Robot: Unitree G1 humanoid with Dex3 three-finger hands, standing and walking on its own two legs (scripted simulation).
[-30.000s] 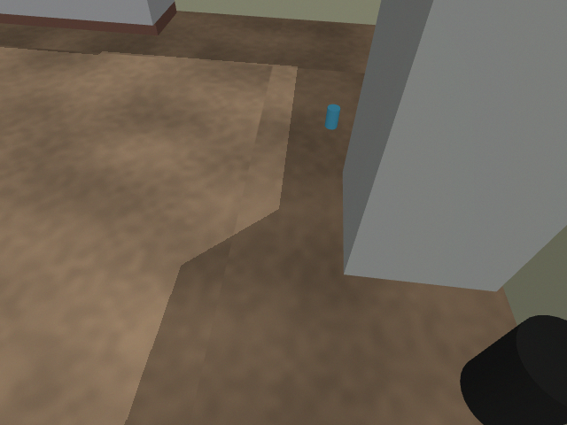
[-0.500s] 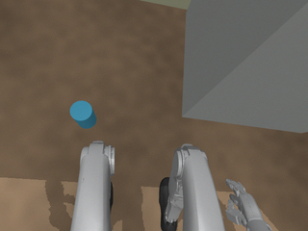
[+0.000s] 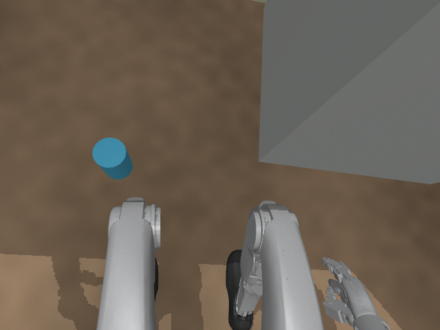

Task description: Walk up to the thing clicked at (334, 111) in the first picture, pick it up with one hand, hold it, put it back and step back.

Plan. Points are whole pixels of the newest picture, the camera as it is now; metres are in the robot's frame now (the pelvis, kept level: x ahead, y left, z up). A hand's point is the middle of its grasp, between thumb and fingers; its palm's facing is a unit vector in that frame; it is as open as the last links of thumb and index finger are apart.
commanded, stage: go down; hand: left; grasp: from the side
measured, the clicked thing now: (114, 159) +0.45 +0.25 -0.32
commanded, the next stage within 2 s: approach in 0.86 s
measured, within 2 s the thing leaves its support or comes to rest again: neither
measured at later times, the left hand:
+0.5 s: hand out of the picture +0.36 +0.43 -0.01, palm faces +0.25 -0.96 -0.13, open 17.3 cm
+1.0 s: hand out of the picture +0.36 +0.44 +0.00, palm faces +0.25 -0.96 -0.12, open 17.3 cm
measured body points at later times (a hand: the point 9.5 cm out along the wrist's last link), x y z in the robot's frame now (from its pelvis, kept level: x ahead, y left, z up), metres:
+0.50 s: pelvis +0.00 +0.00 -0.02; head +0.20 +0.08 +0.38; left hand +0.34 +0.48 +0.00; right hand +0.16 -0.27 -0.11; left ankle +0.09 +0.13 -0.35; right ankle +0.10 -0.12 -0.35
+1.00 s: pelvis +0.00 +0.00 -0.02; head +0.20 +0.08 +0.37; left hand +0.34 +0.49 +0.01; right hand +0.16 -0.27 -0.12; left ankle +0.09 +0.13 -0.35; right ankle +0.10 -0.12 -0.35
